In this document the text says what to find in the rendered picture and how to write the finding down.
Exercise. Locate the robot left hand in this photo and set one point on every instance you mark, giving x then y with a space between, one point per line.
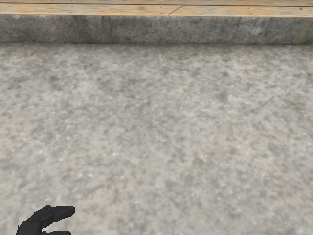
43 218

